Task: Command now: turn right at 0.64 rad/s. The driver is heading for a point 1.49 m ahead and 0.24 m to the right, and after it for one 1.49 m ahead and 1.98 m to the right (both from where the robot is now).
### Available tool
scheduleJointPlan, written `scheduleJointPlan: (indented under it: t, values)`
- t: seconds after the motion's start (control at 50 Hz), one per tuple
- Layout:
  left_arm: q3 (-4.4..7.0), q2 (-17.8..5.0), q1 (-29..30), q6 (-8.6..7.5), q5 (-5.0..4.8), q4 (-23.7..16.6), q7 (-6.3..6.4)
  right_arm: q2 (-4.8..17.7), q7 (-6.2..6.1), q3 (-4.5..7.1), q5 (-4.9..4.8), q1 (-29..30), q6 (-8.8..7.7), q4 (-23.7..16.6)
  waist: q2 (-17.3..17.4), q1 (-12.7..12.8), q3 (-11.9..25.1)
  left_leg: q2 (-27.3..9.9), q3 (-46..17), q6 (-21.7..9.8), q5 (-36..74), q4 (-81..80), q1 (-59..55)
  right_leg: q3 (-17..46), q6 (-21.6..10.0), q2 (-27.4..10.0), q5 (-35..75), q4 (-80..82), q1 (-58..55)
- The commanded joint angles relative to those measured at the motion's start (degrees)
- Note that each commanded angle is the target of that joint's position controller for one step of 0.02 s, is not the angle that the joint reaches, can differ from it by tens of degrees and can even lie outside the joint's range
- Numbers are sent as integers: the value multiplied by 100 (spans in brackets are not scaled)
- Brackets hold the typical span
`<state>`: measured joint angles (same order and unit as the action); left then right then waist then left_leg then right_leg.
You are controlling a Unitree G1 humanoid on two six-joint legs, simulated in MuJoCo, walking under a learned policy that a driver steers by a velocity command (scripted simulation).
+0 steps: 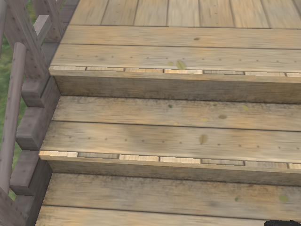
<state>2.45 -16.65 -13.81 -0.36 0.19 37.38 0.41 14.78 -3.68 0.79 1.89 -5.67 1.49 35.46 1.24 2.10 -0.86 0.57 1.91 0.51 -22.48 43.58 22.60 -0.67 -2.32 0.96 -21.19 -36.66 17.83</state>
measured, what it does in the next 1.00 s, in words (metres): walks ahead: left foot, then right foot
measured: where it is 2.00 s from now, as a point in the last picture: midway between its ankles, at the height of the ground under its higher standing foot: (156, 66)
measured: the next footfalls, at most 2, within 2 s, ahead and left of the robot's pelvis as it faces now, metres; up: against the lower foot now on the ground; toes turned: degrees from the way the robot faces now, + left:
left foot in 0.32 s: +0.09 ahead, +0.11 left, +0.00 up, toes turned -24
right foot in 0.70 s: -0.05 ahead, -0.08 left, +0.00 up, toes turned -26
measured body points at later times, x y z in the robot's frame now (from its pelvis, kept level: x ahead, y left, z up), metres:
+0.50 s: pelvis +0.00 +0.04 +0.02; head +0.04 +0.04 +0.46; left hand +0.29 +0.23 -0.07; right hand +0.02 -0.27 -0.07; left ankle +0.06 +0.13 -0.72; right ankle -0.08 -0.08 -0.62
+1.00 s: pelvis +0.10 -0.01 +0.00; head +0.11 -0.02 +0.45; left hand +0.16 +0.25 -0.12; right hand +0.21 -0.30 -0.09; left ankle +0.15 +0.10 -0.48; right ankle -0.09 -0.06 -0.72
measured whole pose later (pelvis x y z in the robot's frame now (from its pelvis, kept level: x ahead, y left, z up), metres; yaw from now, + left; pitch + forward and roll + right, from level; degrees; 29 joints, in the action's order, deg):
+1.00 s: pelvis +0.10 -0.01 +0.00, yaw -14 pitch +3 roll -1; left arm 2.2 -13.9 -28.3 -6.1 4.4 46.9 0.1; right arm 14.5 0.5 4.0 1.8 -8.7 2.8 38.0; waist 2.2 1.5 2.7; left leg 0.2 -1.1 -4.9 -24.0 111.3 58.4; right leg -11.1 1.0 -1.1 -25.0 -18.3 -4.5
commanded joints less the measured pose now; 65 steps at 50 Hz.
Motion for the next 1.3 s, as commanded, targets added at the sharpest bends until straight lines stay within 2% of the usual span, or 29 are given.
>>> scheduleJointPlan:
  t: [0.02, 0.08, 0.16, 0.3, 0.32, 0.34, 0.36, 0.38, 0.42, 0.48, 0.52, 0.54, 0.6, 0.62, 0.68, 0.7, 0.72, 0.74, 0.76, 0.86, 0.98, 1.1, 1.12, 1.14, 1.18, 1.2, 1.22, 1.24, 1.3]
  values:
    - [428, -1310, -520, -289, 137, -404, 65, 848, -53, 339, -147, 615, -193, -747, -1131, 142, 542, 385, -754, 340, -1302, 2527, 1806, 3230, -1777, -2063, 4215, 1634, -1542]
    - [408, -1026, 429, -87, -167, -651, 248, 611, 54, 330, -77, 405, -175, -613, -512, -275, 686, 205, -870, 415, -327, 1991, 1717, 2326, -1015, -1336, 3873, 1403, -1493]
    - [440, -1001, 414, 106, -154, -751, 317, 383, 137, 265, -218, 236, -299, -397, -733, -265, 844, 450, -623, 491, 131, 646, 991, 2279, -814, -966, 3517, 1245, -1280]
    - [518, -1010, 701, 299, -242, -997, 319, 789, 273, 444, -271, -335, -389, -151, -1304, -415, 773, 429, -587, 191, 1183, -2323, -955, 2977, -431, -529, 2125, 942, -427]
    - [445, -782, 469, 306, -154, -983, 299, 1117, 247, 563, -135, -713, -375, -25, -816, -359, 921, -416, -1205, -98, 1408, -2397, -2054, 2721, -127, -220, 550, 272, 528]
    - [347, -374, 184, 277, -73, -1077, 242, 1632, 234, 661, 56, -574, -305, -95, 1094, -41, 777, -1992, -3049, -949, 2222, -2667, -2427, 1525, 229, 818, -1574, -1255, 1940]
    - [519, -1046, 221, 196, -31, -1082, 166, 1309, 284, 613, 278, -434, -378, -211, 1007, -106, 663, -2647, -3580, -1567, 2516, -2865, -1747, 1435, 536, 334, -1602, -2747, 2102]
    - [650, -1417, 147, 215, -99, -940, 115, 1006, 258, 529, 212, -29, -412, -314, 653, 60, 474, -2377, -2863, -1521, 2275, -2835, -1363, 1231, 666, 62, -1131, -3407, 1971]
    - [608, -1162, 49, 278, -158, -749, 117, 671, 126, 419, -7, 346, -337, -421, 296, 79, 267, -1556, -1670, -1103, 1640, -2672, -1143, 885, 833, -118, -277, -4081, 2087]
    - [422, -768, 584, 275, -115, -992, 145, 706, -50, 327, 53, -53, -206, -368, 426, -281, 84, -1271, -955, -1263, 1978, -2700, -1112, 412, 994, -183, 181, -3779, 2154]
    - [279, -537, 853, 249, 25, -1156, 147, 870, -13, 376, 74, -533, -206, -176, 464, -442, 447, -1377, -1024, -1554, 2877, -2548, -1495, 520, 1029, -109, -112, -3100, 1844]
    - [262, -514, 444, 390, 399, -814, -69, 810, 149, 378, 114, -1000, -262, 16, 97, -489, 777, -1411, -839, -1388, 2850, -2444, -1483, 507, 773, 236, -460, -2569, 1144]
    - [158, -331, 250, 463, 237, -738, -262, 941, 450, 448, 100, -699, -265, 42, 1329, -327, 617, -1047, -1010, -962, -556, -3014, -973, -228, 329, 351, -1075, -658, 88]
    - [172, -425, 482, 252, -120, -803, -82, 1127, 370, 459, -352, -555, -332, -71, 1416, -301, 175, -1272, -1559, -1215, -745, -3244, -610, -95, 332, 176, -840, -157, -42]
    - [199, -552, -198, -40, -96, -383, 98, 947, 261, 436, -398, -776, -390, -5, 587, 46, -94, -1024, -1710, -1000, -545, -2727, 54, -31, -95, -53, 656, 2065, -1552]
    - [228, -631, -998, -111, -21, -166, 146, 538, 293, 329, -360, -408, -496, -155, 81, 455, 169, -577, -1343, -658, -386, -1546, 1258, 624, -220, -706, 740, 2055, -2934]
    - [313, -1088, -1418, -147, 113, -25, 159, 68, 339, 198, -390, -189, -653, -389, -1259, 611, 373, 145, -319, -233, -695, 267, 2848, 2146, -610, -1824, -177, 2031, -3639]
    - [355, -1170, -1291, -292, 232, -75, 116, 398, 324, 240, -467, -253, -709, -541, -1279, 538, 297, -325, -676, -141, -873, 1727, 3106, 3005, -1258, -2612, -1316, 2403, -2677]
    - [195, -761, -837, -295, 534, -220, 64, 496, 404, 324, 53, 16, -434, -388, -809, 396, -163, -84, -884, -332, -220, 1822, 3232, 2662, -883, -2335, -1723, 2761, -2388]
    - [96, -359, -545, -518, 302, -6, 50, 372, 631, 386, 120, -496, -141, 73, -674, -98, -166, -252, -402, -224, 1034, 4225, 3093, 533, -503, -1588, 1029, 2664, -1871]
    - [58, -216, -1592, -692, 469, 810, -57, 34, 370, 287, -54, 890, 41, -549, -626, 18, -903, -154, -585, -638, -551, 7660, 5801, -32, -555, -2112, 1547, 2504, -2530]
    - [-124, -122, -1724, -704, 432, 1611, 5, -552, 242, -208, -71, 2709, -55, -1687, -268, -263, -1392, -379, 486, -1074, -1759, 6254, 6366, -1474, 47, -1716, 3063, 3401, -2432]
    - [-159, -315, -775, -620, 244, 1272, 122, -495, 433, -319, -127, 1924, -51, -1533, -85, -831, -938, -282, 1012, -1226, -946, 4047, 3348, -2153, -15, -1293, 5616, 3571, -779]
    - [-111, -553, -1135, -635, 9, 1175, 199, -304, 533, -255, -135, 1525, -20, -1343, -145, -705, -63, 228, 1380, -1107, -26, 3387, 1164, -1749, -358, -1399, 8359, 3000, -280]
    - [269, -2007, -948, -579, -294, 748, 97, 391, 530, 198, -48, -1331, 128, -523, -1506, -1902, 2250, 1255, 789, -1285, -1112, 3516, -1519, -1195, -736, -1982, 13419, -701, -868]
    - [318, -1812, -591, -612, -314, 289, -119, 1206, 490, 516, -108, -1532, 103, -333, -950, -1902, 2550, 954, -1326, -1760, -1706, 1866, -2187, -878, -255, -1234, 10564, -3106, 269]
    - [209, -1048, 249, -788, -79, -187, -414, 1851, 337, 726, -143, -1026, 118, -314, 1520, -1498, 2558, -482, -5143, -2338, -1843, -1381, -2612, -436, 169, 527, 2275, -6093, 2109]
    - [88, -568, 202, -1009, 272, -468, -590, 1731, 216, 790, -82, -1025, 140, -304, 730, -1131, 2854, -580, -6552, -2103, -2615, -2277, -2578, 867, -12, 342, 2072, -7040, 2373]
    - [-206, 383, 486, -853, 371, -719, -407, 776, 3, 534, 11, -1122, -176, 527, -385, -383, 657, -220, -5039, -1780, 344, -2011, -523, 768, -65, 122, 1734, -7578, 3192]
Keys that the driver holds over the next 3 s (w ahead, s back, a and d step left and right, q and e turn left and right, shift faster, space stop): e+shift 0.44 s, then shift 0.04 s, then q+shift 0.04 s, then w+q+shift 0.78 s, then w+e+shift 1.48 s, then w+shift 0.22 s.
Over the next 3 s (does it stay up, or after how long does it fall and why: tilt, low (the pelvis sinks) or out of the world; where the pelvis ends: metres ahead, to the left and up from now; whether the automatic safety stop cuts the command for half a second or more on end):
stays up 1.73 -0.29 0.51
